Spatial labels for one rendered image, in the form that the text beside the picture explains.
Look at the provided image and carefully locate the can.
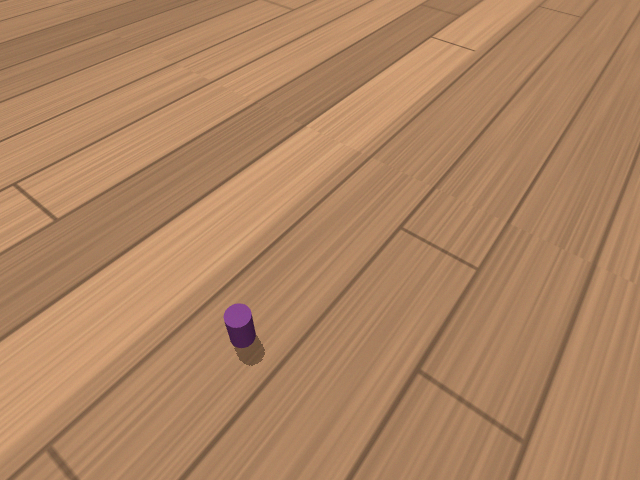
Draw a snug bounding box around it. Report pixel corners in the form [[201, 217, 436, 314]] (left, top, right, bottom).
[[224, 303, 256, 348]]

